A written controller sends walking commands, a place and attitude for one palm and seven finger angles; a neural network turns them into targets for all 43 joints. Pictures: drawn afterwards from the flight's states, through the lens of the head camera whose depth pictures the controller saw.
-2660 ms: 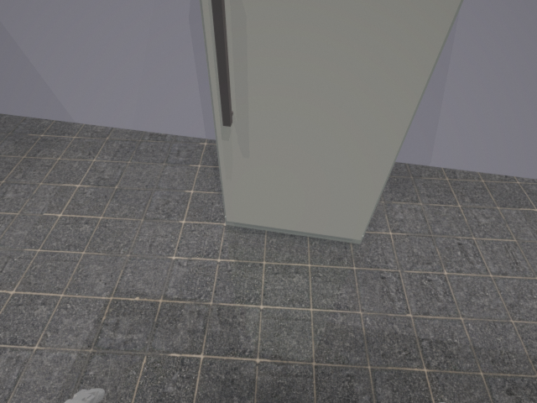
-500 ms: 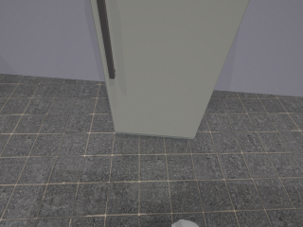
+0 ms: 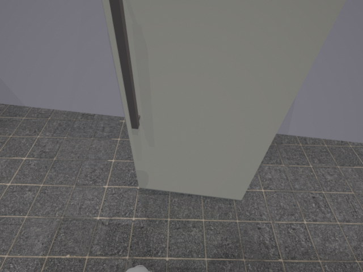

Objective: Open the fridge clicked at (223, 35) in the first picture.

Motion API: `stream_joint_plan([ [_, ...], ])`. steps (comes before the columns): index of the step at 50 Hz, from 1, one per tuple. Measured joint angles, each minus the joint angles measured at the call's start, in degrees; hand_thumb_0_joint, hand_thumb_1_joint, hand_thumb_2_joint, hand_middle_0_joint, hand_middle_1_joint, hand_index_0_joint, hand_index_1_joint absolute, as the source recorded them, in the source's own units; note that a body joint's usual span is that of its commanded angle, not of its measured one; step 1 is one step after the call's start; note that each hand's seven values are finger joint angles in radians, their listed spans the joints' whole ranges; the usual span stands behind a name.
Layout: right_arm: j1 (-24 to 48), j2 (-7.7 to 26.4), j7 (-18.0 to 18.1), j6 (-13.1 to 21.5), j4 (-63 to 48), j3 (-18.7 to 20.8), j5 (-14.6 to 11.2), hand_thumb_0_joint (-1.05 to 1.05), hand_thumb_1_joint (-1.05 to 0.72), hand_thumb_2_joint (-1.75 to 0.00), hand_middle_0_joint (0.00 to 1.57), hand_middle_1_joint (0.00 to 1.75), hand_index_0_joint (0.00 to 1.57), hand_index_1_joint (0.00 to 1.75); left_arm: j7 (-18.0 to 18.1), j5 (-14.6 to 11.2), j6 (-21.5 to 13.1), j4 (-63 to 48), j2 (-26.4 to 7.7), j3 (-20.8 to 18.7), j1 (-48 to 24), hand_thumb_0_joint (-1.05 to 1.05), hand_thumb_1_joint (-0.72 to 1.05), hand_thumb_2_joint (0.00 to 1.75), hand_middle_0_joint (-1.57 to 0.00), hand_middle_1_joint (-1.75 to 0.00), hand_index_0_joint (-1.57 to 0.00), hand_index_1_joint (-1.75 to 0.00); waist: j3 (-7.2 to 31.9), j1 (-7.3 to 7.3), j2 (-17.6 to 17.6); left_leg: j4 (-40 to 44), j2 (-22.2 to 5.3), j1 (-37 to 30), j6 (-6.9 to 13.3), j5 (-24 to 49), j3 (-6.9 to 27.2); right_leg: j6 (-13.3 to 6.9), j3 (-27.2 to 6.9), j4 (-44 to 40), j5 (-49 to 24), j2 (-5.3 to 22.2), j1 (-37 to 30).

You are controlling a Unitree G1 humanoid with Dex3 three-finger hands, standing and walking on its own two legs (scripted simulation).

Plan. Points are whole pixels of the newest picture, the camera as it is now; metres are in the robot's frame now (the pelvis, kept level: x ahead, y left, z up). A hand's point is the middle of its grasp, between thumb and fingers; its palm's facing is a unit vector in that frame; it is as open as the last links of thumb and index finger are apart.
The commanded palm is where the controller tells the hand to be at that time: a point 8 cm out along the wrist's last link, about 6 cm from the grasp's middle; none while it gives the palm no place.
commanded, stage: take the last steps up to it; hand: left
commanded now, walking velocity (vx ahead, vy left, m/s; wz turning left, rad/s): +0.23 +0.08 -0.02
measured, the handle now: (129, 68) +0.65 +0.21 +0.11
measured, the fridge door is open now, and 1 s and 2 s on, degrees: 0 0 0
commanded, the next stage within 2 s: come to a stop and stand still in 0.20 s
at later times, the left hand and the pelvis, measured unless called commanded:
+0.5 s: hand (99, 261) +0.19 +0.23 -0.18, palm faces -0.01 -0.97 -0.23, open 7.3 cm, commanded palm none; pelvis +0.14 +0.04 -0.01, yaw -2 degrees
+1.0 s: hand out of the picture +0.14 +0.27 -0.18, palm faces +0.04 -0.98 -0.20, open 7.4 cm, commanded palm none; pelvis +0.10 +0.09 +0.00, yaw -1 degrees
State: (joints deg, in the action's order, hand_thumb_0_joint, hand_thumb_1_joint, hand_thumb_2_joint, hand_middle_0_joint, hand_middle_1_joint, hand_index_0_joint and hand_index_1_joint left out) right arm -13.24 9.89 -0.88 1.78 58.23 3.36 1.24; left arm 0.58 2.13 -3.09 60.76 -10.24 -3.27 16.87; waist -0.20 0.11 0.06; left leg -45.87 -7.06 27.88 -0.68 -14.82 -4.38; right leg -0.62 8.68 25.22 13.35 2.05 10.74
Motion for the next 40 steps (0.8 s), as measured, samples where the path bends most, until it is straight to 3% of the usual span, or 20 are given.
stream_joint_plan([
  [4,1.34,0.53,-0.39,1.13,-1.85,-0.4,-0.08,0.0,-0.91,-0.9,0.19,0.3,0.2,0.3,-0.4,-0.03,0.8,0.77,-0.27,-0.18,2.91,0.0,0.92,0.9,-0.2,-0.3,-0.2,-0.3,0.26,-1.56,-0.54,11.55,1.46,-6.38,-0.07,0.28,-1.68,1.86,-0.26,3.36,4.42,1.33,-1.8],
  [5,1.45,0.58,-0.23,1.68,-2.21,-0.48,0.09,0.0,-0.91,-0.9,0.19,0.3,0.2,0.3,-0.48,-0.17,1.19,0.85,-0.34,-0.24,3.57,0.0,0.92,0.9,-0.2,-0.3,-0.2,-0.3,0.18,-1.55,-0.74,12.55,2.02,-7.14,0.99,3.12,-2.02,1.21,-0.6,6.67,6.77,1.94,-0.98],
  [7,1.71,-0.21,0.39,2.19,-2.43,-0.9,0.35,0.0,-0.91,-0.9,0.19,0.3,0.2,0.3,-0.4,-0.22,2.25,1.37,-0.76,-0.41,3.61,0.0,0.91,0.9,-0.2,-0.3,-0.2,-0.3,-0.7,-1.58,-2.07,10.28,3.26,-7.48,2.86,2.0,-3.21,0.08,-3.49,19.54,13.24,2.38,3.57],
  [9,1.03,-1.2,1.0,2.12,-2.18,-1.52,0.26,0.0,-0.91,-0.9,0.19,0.3,0.2,0.3,-0.49,-0.07,2.72,1.77,-0.97,-0.48,3.17,0.0,0.91,0.9,-0.2,-0.3,-0.2,-0.3,-1.1,-1.46,-2.71,11.68,4.26,-9.35,3.7,0.52,-4.19,-0.57,-4.88,31.73,12.96,2.15,9.12],
  [12,-0.64,-1.67,2.3,2.25,-1.0,-1.16,-0.2,-0.01,-0.94,-0.89,0.2,0.3,0.2,0.3,-0.7,0.07,2.64,1.46,-0.77,-0.48,2.2,0.01,0.91,0.9,-0.19,-0.3,-0.2,-0.29,-1.32,-1.21,-3.17,17.32,6.01,-13.13,3.89,1.79,-5.36,-0.08,-5.09,38.14,7.8,2.66,15.03],
  [18,-4.43,-1.79,2.53,1.81,2.88,-1.88,-0.13,-0.01,-0.93,-0.89,0.2,0.3,0.2,0.3,-0.26,-0.12,2.83,0.26,0.77,0.35,-0.48,0.01,0.91,0.9,-0.19,-0.3,-0.2,-0.29,-1.91,-0.39,-2.12,24.22,7.82,-19.22,4.47,2.33,-6.19,1.26,-3.96,27.28,4.4,2.94,16.82],
  [21,-5.58,-2.82,2.82,0.96,4.86,-2.45,-0.12,0.0,-0.92,-0.89,0.2,0.3,0.2,0.3,0.91,-0.26,3.09,0.21,0.81,0.69,-2.45,0.01,0.93,0.9,-0.19,-0.3,-0.2,-0.29,-3.05,0.49,-1.76,22.99,7.95,-20.55,3.89,0.53,-5.86,1.45,-4.28,16.68,1.83,2.18,13.25],
  [24,-6.41,-4.0,2.98,-0.19,6.53,-2.52,-0.56,0.0,-0.91,-0.89,0.2,0.3,0.2,0.3,1.26,-0.4,2.63,-0.07,0.3,1.08,-3.24,0.01,0.93,0.9,-0.19,-0.3,-0.2,-0.3,-3.52,0.67,-2.02,18.56,8.04,-20.5,2.9,-3.15,-6.11,1.03,-4.84,6.41,-6.3,1.94,8.05],
  [29,-4.42,-4.1,2.86,-2.69,6.41,-1.38,-1.23,0.0,-0.91,-0.89,0.2,0.3,0.2,0.3,1.79,-0.62,2.72,-0.37,1.39,1.54,-5.76,0.01,0.93,0.9,-0.2,-0.3,-0.2,-0.3,-4.22,2.24,1.21,9.25,5.77,-16.2,0.46,-9.6,-3.02,-1.26,-2.79,7.68,-0.67,0.3,8.36],
  [33,-1.71,-3.83,2.92,-3.66,4.94,-0.77,-1.3,0.0,-0.91,-0.89,0.2,0.3,0.2,0.3,2.32,-0.23,3.19,-2.0,1.88,0.93,-8.58,0.0,0.92,0.9,-0.2,-0.3,-0.2,-0.3,-5.36,1.28,0.94,-1.33,6.03,-11.06,-0.55,-15.55,0.86,-1.29,-2.14,6.38,-2.37,0.55,8.88],
  [36,-0.08,-2.66,3.18,-3.9,3.67,-0.36,-0.98,0.01,-0.92,-0.89,0.2,0.3,0.2,0.3,2.33,-0.05,3.69,-3.13,2.06,0.59,-9.59,0.0,0.92,0.9,-0.2,-0.3,-0.2,-0.3,-5.39,0.7,0.31,0.33,5.77,-10.38,-1.04,-13.89,1.5,-0.5,-2.19,5.86,-3.6,1.21,9.56],
  [38,0.39,-1.76,3.0,-3.42,2.71,-0.14,-0.96,0.01,-0.92,-0.89,0.2,0.3,0.2,0.3,2.15,-0.09,4.05,-3.55,1.84,0.4,-9.53,0.0,0.91,0.9,-0.2,-0.3,-0.2,-0.3,-4.99,0.5,-0.43,6.56,5.51,-12.18,-1.08,-9.47,1.06,0.31,-2.67,6.56,-3.97,1.65,10.46],
  [40,0.41,-1.41,2.82,-2.63,1.91,-0.09,-0.73,0.01,-0.92,-0.89,0.19,0.3,0.2,0.3,1.86,-0.46,4.82,-3.59,1.22,0.15,-9.24,0.0,0.91,0.9,-0.2,-0.3,-0.2,-0.3,-4.7,0.49,-1.95,10.69,6.13,-13.59,0.26,-4.07,0.13,1.02,-3.74,8.41,-3.32,2.39,11.45],
])
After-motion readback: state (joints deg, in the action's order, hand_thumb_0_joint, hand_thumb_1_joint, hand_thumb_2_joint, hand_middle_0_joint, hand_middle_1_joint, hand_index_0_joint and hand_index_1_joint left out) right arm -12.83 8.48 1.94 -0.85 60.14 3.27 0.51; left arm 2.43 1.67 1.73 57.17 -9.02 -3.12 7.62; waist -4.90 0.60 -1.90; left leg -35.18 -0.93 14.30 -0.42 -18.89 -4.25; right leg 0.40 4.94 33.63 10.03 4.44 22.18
